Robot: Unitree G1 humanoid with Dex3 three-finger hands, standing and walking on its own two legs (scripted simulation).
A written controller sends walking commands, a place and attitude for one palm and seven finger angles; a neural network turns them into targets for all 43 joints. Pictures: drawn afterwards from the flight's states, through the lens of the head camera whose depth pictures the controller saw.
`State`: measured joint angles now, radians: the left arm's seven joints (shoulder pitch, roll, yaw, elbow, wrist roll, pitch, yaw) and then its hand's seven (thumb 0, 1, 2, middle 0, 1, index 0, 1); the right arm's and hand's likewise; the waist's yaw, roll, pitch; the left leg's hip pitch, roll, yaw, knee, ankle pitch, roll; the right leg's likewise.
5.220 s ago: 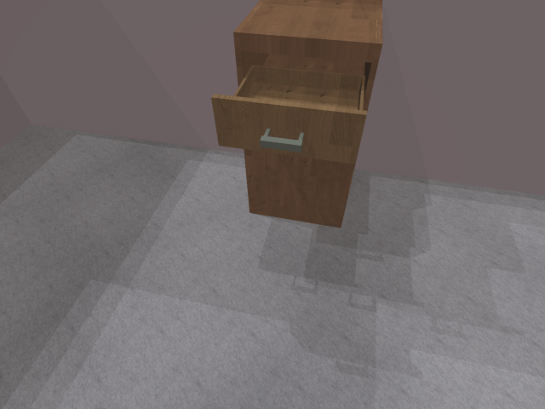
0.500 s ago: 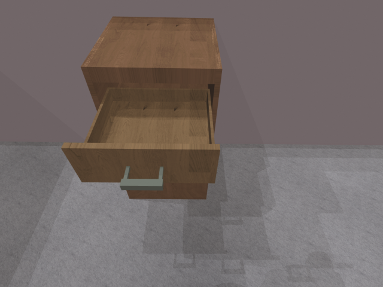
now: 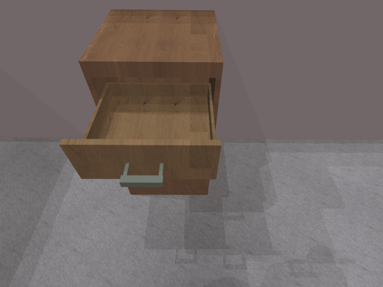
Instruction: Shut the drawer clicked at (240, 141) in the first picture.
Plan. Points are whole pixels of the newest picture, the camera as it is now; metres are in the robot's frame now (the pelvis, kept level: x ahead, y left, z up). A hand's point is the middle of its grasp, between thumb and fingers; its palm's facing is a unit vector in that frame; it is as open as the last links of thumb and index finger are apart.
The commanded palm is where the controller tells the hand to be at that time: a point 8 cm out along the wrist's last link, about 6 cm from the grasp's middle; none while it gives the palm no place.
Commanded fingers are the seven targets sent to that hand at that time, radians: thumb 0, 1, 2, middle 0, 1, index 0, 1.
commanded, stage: look again from close up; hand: left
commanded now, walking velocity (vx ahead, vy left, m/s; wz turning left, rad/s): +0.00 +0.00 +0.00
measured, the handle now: (143, 174) +0.40 +0.15 -0.05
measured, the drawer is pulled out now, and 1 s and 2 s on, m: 0.30 0.30 0.30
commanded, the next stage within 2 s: shuffle to correct the standing spot in 0.42 s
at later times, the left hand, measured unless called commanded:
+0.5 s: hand out of the picture +0.05 +0.19 -0.17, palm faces -0.01 -0.98 -0.21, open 7.3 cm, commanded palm none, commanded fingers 0.00 0.90 0.90 -0.20 -0.30 -0.20 -0.30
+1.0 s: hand out of the picture +0.02 +0.13 -0.18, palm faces +0.02 -0.98 -0.19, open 7.4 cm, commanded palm none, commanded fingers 0.00 0.90 0.90 -0.20 -0.30 -0.20 -0.30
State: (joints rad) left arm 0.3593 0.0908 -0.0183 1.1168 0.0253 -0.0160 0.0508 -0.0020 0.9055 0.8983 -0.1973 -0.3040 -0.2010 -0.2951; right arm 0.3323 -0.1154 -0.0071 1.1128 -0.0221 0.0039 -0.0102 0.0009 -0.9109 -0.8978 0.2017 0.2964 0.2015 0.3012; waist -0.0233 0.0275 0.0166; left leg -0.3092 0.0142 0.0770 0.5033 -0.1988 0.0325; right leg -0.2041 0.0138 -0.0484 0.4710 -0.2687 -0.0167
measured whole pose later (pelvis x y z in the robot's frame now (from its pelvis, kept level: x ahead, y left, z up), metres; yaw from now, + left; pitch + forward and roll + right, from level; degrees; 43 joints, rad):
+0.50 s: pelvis +0.04 +0.01 +0.00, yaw -1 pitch -1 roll +0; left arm 0.29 0.16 -0.02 1.06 0.02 -0.01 0.05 0.00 0.91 0.90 -0.20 -0.30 -0.20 -0.30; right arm 0.26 -0.18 0.02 1.09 -0.02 -0.02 -0.02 0.00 -0.92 -0.90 0.20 0.30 0.20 0.30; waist -0.01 0.00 0.02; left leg -0.21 -0.03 0.11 0.47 -0.24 0.06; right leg -0.12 -0.03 -0.02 0.47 -0.33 0.01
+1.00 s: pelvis +0.07 -0.03 -0.01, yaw +0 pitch +0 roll +0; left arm 0.39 0.13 0.00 1.09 0.03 -0.02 0.04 0.00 0.91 0.90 -0.20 -0.30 -0.20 -0.29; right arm 0.31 -0.14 -0.01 1.13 -0.02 0.01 -0.03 0.00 -0.91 -0.90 0.20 0.30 0.20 0.30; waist 0.00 0.00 0.03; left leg -0.31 0.03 0.08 0.76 -0.47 0.04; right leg -0.11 0.03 -0.10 0.50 -0.40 -0.06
